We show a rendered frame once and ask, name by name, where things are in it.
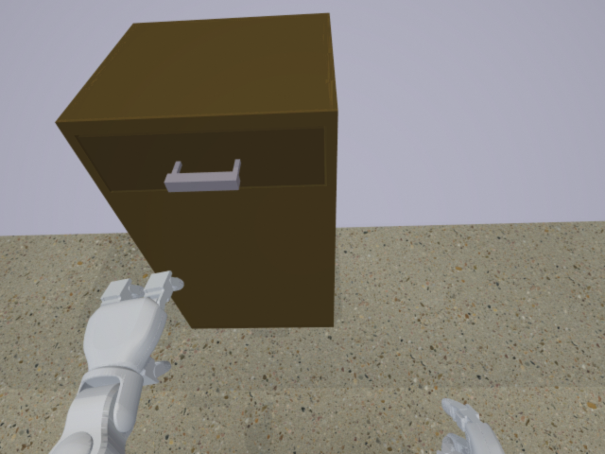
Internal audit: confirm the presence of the drawer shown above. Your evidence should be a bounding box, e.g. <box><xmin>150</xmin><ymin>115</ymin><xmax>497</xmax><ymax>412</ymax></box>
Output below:
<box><xmin>78</xmin><ymin>126</ymin><xmax>325</xmax><ymax>191</ymax></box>

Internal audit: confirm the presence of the handle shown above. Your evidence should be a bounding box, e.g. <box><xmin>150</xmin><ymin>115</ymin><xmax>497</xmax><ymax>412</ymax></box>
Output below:
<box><xmin>164</xmin><ymin>159</ymin><xmax>241</xmax><ymax>192</ymax></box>

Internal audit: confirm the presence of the robot left forearm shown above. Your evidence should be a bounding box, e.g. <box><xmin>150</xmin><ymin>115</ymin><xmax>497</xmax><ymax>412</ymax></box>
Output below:
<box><xmin>49</xmin><ymin>366</ymin><xmax>144</xmax><ymax>454</ymax></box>

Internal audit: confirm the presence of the right robot hand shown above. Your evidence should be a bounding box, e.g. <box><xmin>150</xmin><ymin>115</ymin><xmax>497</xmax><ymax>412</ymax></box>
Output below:
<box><xmin>436</xmin><ymin>398</ymin><xmax>505</xmax><ymax>454</ymax></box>

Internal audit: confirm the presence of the cabinet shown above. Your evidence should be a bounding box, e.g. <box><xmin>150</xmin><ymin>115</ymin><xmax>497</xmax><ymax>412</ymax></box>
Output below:
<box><xmin>55</xmin><ymin>13</ymin><xmax>338</xmax><ymax>329</ymax></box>

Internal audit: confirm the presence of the left robot hand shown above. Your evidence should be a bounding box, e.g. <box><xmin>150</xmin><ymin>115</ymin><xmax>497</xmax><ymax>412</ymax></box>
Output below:
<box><xmin>83</xmin><ymin>271</ymin><xmax>184</xmax><ymax>386</ymax></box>

